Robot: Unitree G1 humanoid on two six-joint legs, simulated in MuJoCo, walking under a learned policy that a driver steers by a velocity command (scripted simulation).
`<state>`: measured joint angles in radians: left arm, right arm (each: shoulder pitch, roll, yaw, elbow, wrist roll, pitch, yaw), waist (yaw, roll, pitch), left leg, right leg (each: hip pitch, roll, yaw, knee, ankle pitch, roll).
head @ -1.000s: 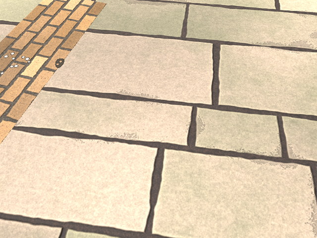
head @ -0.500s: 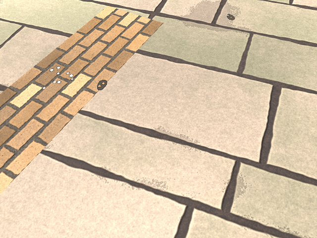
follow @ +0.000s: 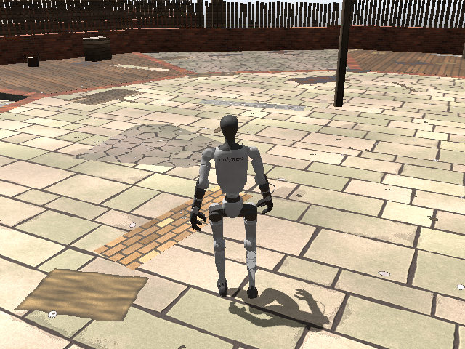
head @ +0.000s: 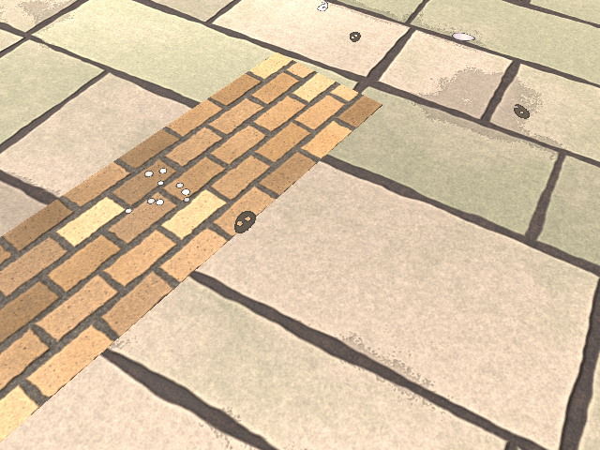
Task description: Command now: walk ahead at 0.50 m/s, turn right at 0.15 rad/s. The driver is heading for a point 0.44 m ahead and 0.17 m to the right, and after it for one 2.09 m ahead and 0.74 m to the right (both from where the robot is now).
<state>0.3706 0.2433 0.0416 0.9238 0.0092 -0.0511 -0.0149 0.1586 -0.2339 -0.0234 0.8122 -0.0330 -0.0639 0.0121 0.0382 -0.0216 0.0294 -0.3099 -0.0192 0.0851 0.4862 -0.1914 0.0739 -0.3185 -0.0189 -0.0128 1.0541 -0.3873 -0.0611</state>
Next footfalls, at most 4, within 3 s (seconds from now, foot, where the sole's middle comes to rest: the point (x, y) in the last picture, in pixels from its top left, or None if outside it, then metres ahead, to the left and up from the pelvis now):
0.44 right None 0.36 -0.12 -0.77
0.96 left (326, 411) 0.57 -0.04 -0.77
1.34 right None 0.38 -0.16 -0.77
2.68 right None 0.34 -0.08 -0.77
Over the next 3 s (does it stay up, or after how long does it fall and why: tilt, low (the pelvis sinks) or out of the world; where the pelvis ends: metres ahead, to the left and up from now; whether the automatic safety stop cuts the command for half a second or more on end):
stays up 0.48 -0.06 0.00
